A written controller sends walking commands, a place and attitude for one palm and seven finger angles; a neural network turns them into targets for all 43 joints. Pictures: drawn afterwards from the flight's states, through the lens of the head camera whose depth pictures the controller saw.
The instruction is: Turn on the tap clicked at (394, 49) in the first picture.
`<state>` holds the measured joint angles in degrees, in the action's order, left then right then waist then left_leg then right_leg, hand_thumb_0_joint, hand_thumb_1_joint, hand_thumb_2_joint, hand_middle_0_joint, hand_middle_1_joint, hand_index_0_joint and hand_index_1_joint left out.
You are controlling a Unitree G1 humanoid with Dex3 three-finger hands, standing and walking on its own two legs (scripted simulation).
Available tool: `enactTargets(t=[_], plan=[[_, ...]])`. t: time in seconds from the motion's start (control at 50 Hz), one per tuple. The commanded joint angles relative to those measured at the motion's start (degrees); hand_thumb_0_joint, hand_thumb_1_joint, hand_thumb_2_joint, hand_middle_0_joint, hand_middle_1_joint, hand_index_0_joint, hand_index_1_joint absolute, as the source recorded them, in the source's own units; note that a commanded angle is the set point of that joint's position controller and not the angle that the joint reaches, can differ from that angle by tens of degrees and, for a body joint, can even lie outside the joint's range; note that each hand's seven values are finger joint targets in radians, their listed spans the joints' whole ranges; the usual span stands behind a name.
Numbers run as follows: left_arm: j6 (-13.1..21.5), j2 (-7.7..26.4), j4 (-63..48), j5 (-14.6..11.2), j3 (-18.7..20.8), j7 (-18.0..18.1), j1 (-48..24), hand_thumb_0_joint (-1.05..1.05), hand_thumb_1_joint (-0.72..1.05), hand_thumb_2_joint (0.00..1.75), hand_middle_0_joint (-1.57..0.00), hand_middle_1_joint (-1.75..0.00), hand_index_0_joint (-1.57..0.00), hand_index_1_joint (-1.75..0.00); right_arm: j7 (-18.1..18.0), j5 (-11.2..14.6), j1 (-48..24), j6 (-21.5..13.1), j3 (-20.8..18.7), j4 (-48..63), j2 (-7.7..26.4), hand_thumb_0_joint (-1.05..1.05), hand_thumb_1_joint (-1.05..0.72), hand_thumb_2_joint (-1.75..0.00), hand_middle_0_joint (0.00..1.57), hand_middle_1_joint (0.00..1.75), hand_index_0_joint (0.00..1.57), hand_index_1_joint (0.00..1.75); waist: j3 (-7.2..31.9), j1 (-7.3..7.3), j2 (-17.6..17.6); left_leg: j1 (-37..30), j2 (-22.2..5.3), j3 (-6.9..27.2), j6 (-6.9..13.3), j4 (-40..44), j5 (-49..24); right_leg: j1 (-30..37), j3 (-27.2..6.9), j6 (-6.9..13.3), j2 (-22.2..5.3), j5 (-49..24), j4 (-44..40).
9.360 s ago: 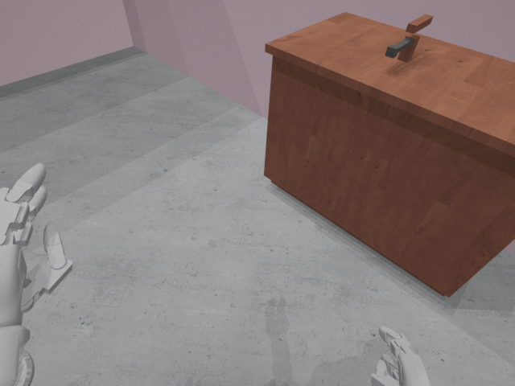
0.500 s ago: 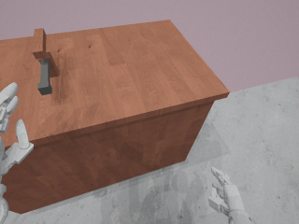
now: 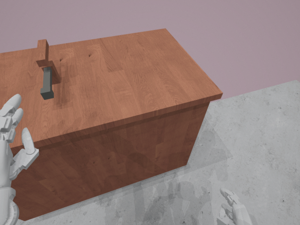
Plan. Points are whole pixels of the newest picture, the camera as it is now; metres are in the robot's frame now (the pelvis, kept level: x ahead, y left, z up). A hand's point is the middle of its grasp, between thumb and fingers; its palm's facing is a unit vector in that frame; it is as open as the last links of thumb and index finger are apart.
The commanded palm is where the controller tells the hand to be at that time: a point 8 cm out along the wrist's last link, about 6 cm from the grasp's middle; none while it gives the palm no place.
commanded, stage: shuffle to correct the standing spot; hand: left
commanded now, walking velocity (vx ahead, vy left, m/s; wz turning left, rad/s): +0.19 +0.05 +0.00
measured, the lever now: (47, 93) +0.46 +0.35 +0.08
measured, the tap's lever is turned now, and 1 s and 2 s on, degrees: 0 0 0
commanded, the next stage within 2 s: come to a stop and stand still in 0.64 s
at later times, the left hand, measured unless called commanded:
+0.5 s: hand (49, 119) +0.30 +0.25 +0.16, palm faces +0.42 -0.82 -0.38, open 7.4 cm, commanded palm +0.23 +0.28 +0.17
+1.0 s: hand (54, 84) +0.38 +0.26 +0.19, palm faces +0.38 -0.80 -0.46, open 7.4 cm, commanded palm +0.32 +0.31 +0.17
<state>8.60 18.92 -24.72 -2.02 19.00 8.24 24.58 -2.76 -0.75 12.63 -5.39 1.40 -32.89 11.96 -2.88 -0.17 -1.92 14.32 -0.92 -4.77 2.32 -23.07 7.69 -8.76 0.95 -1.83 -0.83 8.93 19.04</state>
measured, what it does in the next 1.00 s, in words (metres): walks ahead: left foot, then right foot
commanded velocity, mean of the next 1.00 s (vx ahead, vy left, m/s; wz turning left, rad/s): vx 0.09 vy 0.03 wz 0.00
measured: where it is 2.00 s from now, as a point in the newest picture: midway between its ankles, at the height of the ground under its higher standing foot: outside the picture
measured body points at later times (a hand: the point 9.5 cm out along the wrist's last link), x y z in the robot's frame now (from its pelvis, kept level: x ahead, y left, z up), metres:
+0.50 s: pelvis +0.08 +0.00 -0.02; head +0.10 +0.00 +0.43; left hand +0.27 +0.29 +0.18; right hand +0.25 -0.22 -0.10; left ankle +0.06 +0.09 -0.74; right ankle +0.02 -0.14 -0.74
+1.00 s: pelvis +0.16 +0.03 -0.02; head +0.20 +0.02 +0.43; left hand +0.36 +0.30 +0.21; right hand +0.35 -0.16 -0.10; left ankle +0.21 +0.13 -0.74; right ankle +0.21 -0.06 -0.75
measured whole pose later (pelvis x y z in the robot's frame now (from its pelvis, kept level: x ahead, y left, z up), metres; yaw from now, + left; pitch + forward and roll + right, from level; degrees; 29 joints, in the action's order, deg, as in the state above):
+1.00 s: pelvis +0.16 +0.03 -0.02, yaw +0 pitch -3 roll +1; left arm 10.0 23.7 -35.6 -3.4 24.2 8.1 26.5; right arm -0.8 0.1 8.9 -7.5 3.5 -32.0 7.7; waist -7.5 0.6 0.2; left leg 16.7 0.6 -5.6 2.1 -32.7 13.1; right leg -17.5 2.7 0.7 0.2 14.3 34.0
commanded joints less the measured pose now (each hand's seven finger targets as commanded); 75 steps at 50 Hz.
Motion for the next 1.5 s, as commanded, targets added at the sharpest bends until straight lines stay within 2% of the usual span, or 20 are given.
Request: enactTargets(t=[0.0, 0.22, 0.36, 0.44, 0.48, 0.52, 0.58, 0.66, 0.68, 0.7, 0.72, 0.76, 0.94, 1.0, 1.06, 1.26, 1.4, 1.42, 1.44, 1.48], plan=[[3.6, 9.7, -12.0, -0.6, 6.8, 1.1, -3.1, 0.0, 0.9, 0.9, -0.2, -0.3, -0.2, -0.3, -0.8, 0.0, -7.1, -2.9, -3.3, 9.5, 6.5, 0.0, -0.9, -0.9, 0.2, 0.3, 0.2, 0.3, 7.3, -0.54, 0.9, -2.1, -1.6, 4.6, -1.7, 4.4, 18.0, -1.8, -2.2, 2.7, -0.5, 12.2, -3.4], [3.6, 10.3, -12.2, -1.0, 6.4, 1.4, -7.0, 0.0, 0.9, 0.9, -0.2, -0.3, -0.2, -0.3, -1.5, 0.7, -7.2, -3.3, -3.5, 8.2, 6.7, 0.0, -0.9, -0.9, 0.2, 0.3, 0.2, 0.3, 3.8, -0.06, 1.8, 1.8, -0.9, 5.8, 0.4, -5.8, 15.8, -4.9, -6.5, 6.0, -3.9, 14.1, 2.3], [4.7, 10.8, -17.5, -1.4, 7.4, 1.2, -6.5, 0.0, 0.9, 0.9, -0.2, -0.3, -0.2, -0.3, -1.0, 1.0, -6.6, -3.3, -3.2, 8.9, 6.7, 0.0, -0.9, -0.9, 0.2, 0.3, 0.2, 0.3, 6.5, 0.49, -9.3, -9.7, -8.5, 17.3, 4.2, -0.9, -5.5, -13.7, 3.3, 2.3, 1.4, 7.4, 20.9], [4.6, 11.3, -17.7, -1.3, 8.9, 1.5, -2.6, 0.0, 0.9, 0.9, -0.2, -0.3, -0.2, -0.3, -0.3, 0.8, -6.6, -3.4, -3.2, 9.2, 6.5, 0.0, -0.9, -0.9, 0.2, 0.3, 0.2, 0.3, 9.2, -0.14, -5.5, -7.5, -7.4, 11.4, 3.0, -7.6, -14.3, -5.8, 3.4, 4.0, 0.2, 3.4, 12.5], [4.6, 12.1, -15.0, -1.5, 10.1, 1.7, 0.7, 0.0, 0.9, 0.9, -0.2, -0.3, -0.2, -0.3, 0.1, 1.4, -7.0, -2.6, -3.3, 9.2, 5.7, 0.0, -0.9, -0.9, 0.2, 0.3, 0.2, 0.3, 12.0, -1.2, 6.4, 7.1, -2.1, 3.3, 0.6, -22.5, -11.0, 10.6, -8.5, 8.9, -6.9, -13.1, 9.0], [5.5, 12.3, -13.9, -1.8, 10.3, 2.3, 0.4, 0.0, 0.9, 0.9, -0.2, -0.3, -0.2, -0.3, 0.8, 2.1, -7.3, -2.1, -3.7, 9.1, 5.5, 0.0, -0.9, -0.9, 0.2, 0.3, 0.2, 0.3, 9.4, -2.55, 16.0, 30.7, 2.1, 0.2, -1.5, -42.3, 16.5, 26.6, -22.1, 16.5, -18.5, -32.3, 7.4], [7.2, 12.5, -16.7, -1.3, 10.4, 2.5, 0.8, 0.0, 0.9, 0.9, -0.2, -0.3, -0.2, -0.3, 1.7, 2.2, -8.0, -1.8, -3.4, 7.9, 6.0, 0.0, -0.9, -0.9, 0.2, 0.3, 0.2, 0.3, 3.8, -2.77, 6.6, 35.3, -4.5, 8.4, -0.1, -37.4, 25.4, 23.5, -17.9, 14.1, -20.5, -26.8, 8.6], [7.0, 12.0, -19.9, -1.7, 9.5, 1.5, -6.0, 0.0, 0.9, 0.9, -0.2, -0.3, -0.2, -0.3, 1.6, 2.1, -6.9, -1.5, -3.8, 6.6, 4.8, 0.0, -0.9, -0.9, 0.2, 0.3, 0.2, 0.3, 7.0, 1.84, 2.0, -7.3, 2.8, -3.3, -0.6, -11.6, -3.4, -3.2, 2.4, 6.0, -7.9, -16.9, 19.4], [6.1, 12.3, -19.8, -1.8, 9.6, 1.3, -6.9, 0.0, 0.9, 0.9, -0.2, -0.3, -0.2, -0.3, 1.0, 2.2, -6.3, -1.5, -4.8, 6.8, 6.0, 0.0, -0.9, -0.9, 0.2, 0.3, 0.2, 0.3, 10.1, 2.65, -3.9, -18.9, 0.7, 2.4, 1.4, -10.1, -8.3, -11.1, 4.0, 3.9, -4.5, -10.6, 30.5], [6.1, 11.7, -22.7, -1.9, 8.7, 1.3, -9.6, 0.0, 0.9, 0.9, -0.2, -0.3, -0.2, -0.3, 0.8, 1.8, -7.2, -1.4, -5.8, 8.0, 8.1, 0.0, -0.9, -0.9, 0.2, 0.3, 0.2, 0.3, 12.9, 2.54, -16.9, -24.8, -11.9, 21.1, 7.1, -3.9, -11.0, -20.4, 3.7, 1.6, 0.9, 12.9, 46.5], [6.3, 12.6, -21.1, -1.9, 9.2, 1.3, -10.0, 0.0, 0.9, 0.9, -0.2, -0.3, -0.2, -0.3, 0.7, 1.6, -7.7, -1.8, -5.4, 9.4, 7.4, 0.0, -0.9, -0.9, 0.2, 0.3, 0.2, 0.3, 12.5, 1.8, -15.9, -17.9, -17.3, 32.3, 11.6, 1.8, -4.7, -19.4, -2.2, 1.9, 3.5, 24.3, 56.6], [5.2, 13.8, -17.9, -1.8, 9.9, 0.9, -13.4, 0.0, 0.9, 0.9, -0.2, -0.3, -0.2, -0.3, 1.3, 1.2, -9.2, -2.5, -4.3, 8.4, 6.2, 0.0, -0.9, -0.9, 0.2, 0.3, 0.2, 0.3, 6.4, 1.48, -6.0, -5.4, -17.3, 32.4, 14.1, 6.6, 4.5, -21.3, -3.7, 1.4, 0.0, 21.4, 57.9], [3.4, 12.1, -19.1, -1.9, 12.9, 1.1, 6.4, 0.0, 0.9, 0.9, -0.2, -0.3, -0.2, -0.3, 0.9, 1.2, -8.0, -4.6, -1.8, 8.9, 4.7, 0.0, -0.9, -0.9, 0.2, 0.3, 0.2, 0.3, 10.0, -0.82, -4.8, 5.5, -9.2, 9.2, 0.7, 1.3, 2.5, 6.0, 1.0, 1.5, 0.6, 1.3, 6.6], [2.0, 11.9, -13.5, -2.1, 12.6, 1.1, 2.7, 0.0, 0.9, 0.9, -0.2, -0.3, -0.2, -0.3, 0.0, 0.6, -7.0, -4.1, -1.8, 8.0, 4.4, 0.0, -0.9, -0.9, 0.2, 0.3, 0.2, 0.3, 8.9, -0.04, 6.2, 4.3, -2.5, 5.3, -2.5, -6.7, 8.3, 1.6, -12.8, 4.9, -6.4, -5.7, -1.8], [-0.3, 9.7, -10.2, -2.5, 8.8, 1.2, 0.7, 0.0, 0.9, 0.9, -0.2, -0.3, -0.2, -0.3, -0.3, 1.8, -6.5, -3.0, -2.4, 7.0, 4.4, 0.0, -0.9, -0.9, 0.2, 0.3, 0.2, 0.3, 7.6, 0.48, 11.5, 0.7, -1.1, 6.0, -3.1, -13.6, 8.4, -3.8, -15.6, 8.4, -12.3, -7.5, -4.1], [1.7, 12.6, -25.2, -1.3, 7.5, 3.1, -2.7, 0.0, 0.9, 0.9, -0.2, -0.3, -0.2, -0.3, -2.7, 0.9, -11.1, -1.3, -2.3, 9.6, 6.2, 0.0, -0.9, -0.9, 0.2, 0.3, 0.2, 0.3, 14.8, -1.71, -5.8, -4.5, -5.9, 10.9, -1.7, -2.7, -26.7, 6.4, -2.6, 3.0, -4.0, -21.6, 7.1], [2.3, 10.9, -19.6, -2.6, 10.1, 2.9, 6.2, 0.0, 0.9, 0.9, -0.2, -0.3, -0.2, -0.3, -2.6, 0.9, -8.5, -0.7, -2.9, 9.7, 5.6, 0.0, -0.9, -0.9, 0.2, 0.3, 0.2, 0.3, 12.6, -1.3, -4.7, 1.4, -5.7, 11.0, -2.3, 1.9, -9.5, 7.3, -2.5, 2.8, -2.5, -10.7, 4.0], [13.1, 59.1, -36.1, 0.2, 21.8, 1.9, -50.6, 0.0, 0.9, 0.9, -0.2, -0.3, -0.2, -0.3, -6.3, 5.0, 7.9, -0.4, 8.8, 16.1, 12.1, 0.0, -0.9, -0.9, 0.2, 0.3, 0.2, 0.3, 7.4, 4.26, -15.5, 10.8, -2.2, 9.5, 0.3, 3.9, -2.3, 12.5, -1.2, -3.4, 5.7, 7.4, 6.3], [9.5, 27.9, -9.9, 0.7, 23.8, 0.7, -32.8, 0.0, 0.9, 0.9, -0.2, -0.3, -0.2, -0.3, -4.8, 5.3, 1.9, -3.5, -1.1, 12.7, 3.1, 0.0, -0.9, -0.9, 0.2, 0.3, 0.2, 0.3, 11.3, -0.68, -5.5, 8.8, -7.4, 10.2, -0.1, -0.3, 8.3, 0.6, -0.9, -0.1, -2.5, 12.7, 8.4], [7.9, 25.0, 1.1, -1.2, 15.9, 0.7, -21.4, 0.0, 0.9, 0.9, -0.2, -0.3, -0.2, -0.3, -1.1, 2.8, -2.8, -4.0, -0.6, 12.4, 10.8, 0.0, -0.9, -0.9, 0.2, 0.3, 0.2, 0.3, 4.7, -1.44, -2.0, 4.2, -4.1, 9.3, -0.3, 1.5, 8.4, -6.8, -1.2, 1.8, -1.0, 15.3, 3.5]])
